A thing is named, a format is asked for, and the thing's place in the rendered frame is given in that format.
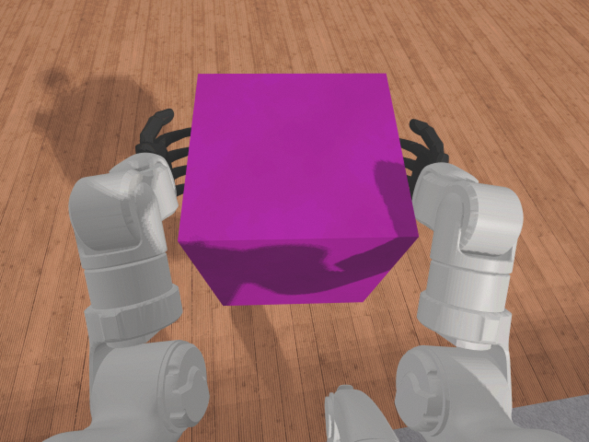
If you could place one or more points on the robot right upper arm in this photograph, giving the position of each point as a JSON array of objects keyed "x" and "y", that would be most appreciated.
[{"x": 452, "y": 394}]

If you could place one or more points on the robot left upper arm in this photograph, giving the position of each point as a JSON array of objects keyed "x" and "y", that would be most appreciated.
[{"x": 151, "y": 392}]

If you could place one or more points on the left robot hand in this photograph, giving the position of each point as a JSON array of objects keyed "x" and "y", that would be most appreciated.
[{"x": 150, "y": 144}]

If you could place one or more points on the right robot forearm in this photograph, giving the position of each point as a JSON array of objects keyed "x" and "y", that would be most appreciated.
[{"x": 475, "y": 231}]

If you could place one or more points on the carton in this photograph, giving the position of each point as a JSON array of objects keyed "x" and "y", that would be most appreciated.
[{"x": 296, "y": 190}]

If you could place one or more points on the right robot hand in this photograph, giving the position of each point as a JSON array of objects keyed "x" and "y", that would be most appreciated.
[{"x": 424, "y": 156}]

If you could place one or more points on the robot right thigh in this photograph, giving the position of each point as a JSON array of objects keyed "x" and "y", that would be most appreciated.
[{"x": 351, "y": 416}]

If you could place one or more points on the left robot forearm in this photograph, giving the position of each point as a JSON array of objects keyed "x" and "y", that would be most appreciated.
[{"x": 117, "y": 219}]

